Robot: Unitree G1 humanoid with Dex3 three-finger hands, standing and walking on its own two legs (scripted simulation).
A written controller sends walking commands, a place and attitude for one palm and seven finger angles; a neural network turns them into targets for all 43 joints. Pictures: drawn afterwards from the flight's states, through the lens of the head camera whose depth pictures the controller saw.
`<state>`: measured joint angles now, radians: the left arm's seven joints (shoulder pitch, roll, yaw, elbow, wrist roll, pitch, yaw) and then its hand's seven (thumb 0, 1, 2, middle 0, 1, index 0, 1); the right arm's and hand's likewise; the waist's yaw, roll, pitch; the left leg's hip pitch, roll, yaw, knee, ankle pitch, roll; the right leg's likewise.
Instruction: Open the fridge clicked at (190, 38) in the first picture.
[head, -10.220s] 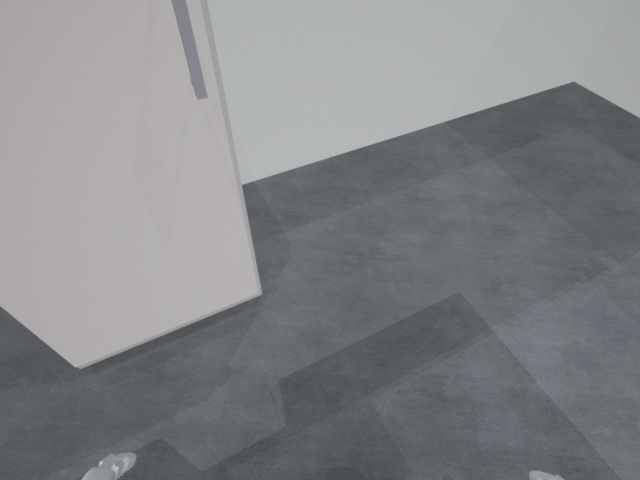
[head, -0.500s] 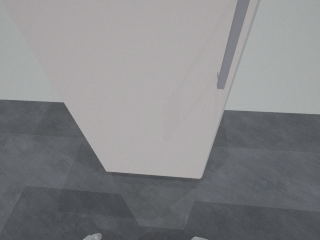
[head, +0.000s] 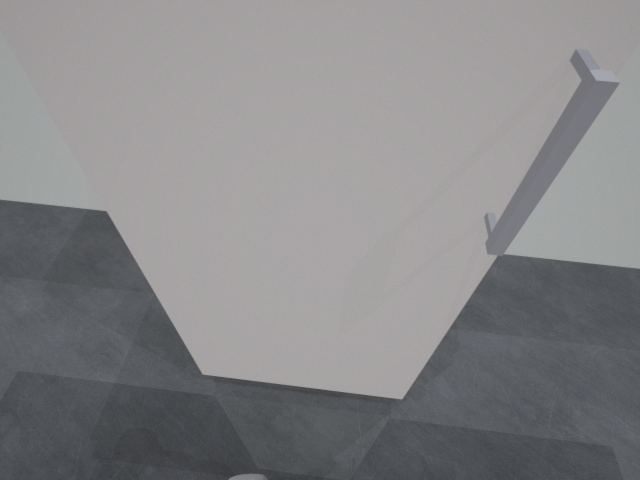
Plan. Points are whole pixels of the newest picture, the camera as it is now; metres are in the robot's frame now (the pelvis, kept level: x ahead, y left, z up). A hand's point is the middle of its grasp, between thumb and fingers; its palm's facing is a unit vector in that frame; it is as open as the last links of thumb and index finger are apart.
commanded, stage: come to a stop and stand still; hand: right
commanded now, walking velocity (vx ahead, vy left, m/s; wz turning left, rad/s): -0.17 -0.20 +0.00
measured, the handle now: (531, 169) +0.41 -0.16 +0.21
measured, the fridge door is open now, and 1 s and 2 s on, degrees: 0 0 0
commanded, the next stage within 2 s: look again from close up in 1.28 s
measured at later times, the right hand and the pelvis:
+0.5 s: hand out of the picture -0.05 -0.25 -0.17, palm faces +0.07 +0.98 -0.16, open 7.4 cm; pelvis -0.04 -0.07 +0.02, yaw +0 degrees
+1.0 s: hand out of the picture +0.03 -0.17 -0.16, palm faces +0.01 +0.97 -0.22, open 7.3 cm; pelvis -0.04 +0.00 +0.01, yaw +0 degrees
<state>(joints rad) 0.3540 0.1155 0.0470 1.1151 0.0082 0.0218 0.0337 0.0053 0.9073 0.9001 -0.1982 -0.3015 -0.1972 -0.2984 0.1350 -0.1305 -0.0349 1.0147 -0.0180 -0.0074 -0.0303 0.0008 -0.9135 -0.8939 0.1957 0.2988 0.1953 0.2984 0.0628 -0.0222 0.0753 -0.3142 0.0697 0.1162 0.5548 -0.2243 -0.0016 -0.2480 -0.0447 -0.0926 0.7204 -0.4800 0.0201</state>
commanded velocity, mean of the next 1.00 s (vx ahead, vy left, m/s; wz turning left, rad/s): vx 0.04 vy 0.05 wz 0.00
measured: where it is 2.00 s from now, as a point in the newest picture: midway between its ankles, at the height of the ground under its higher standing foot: outside the picture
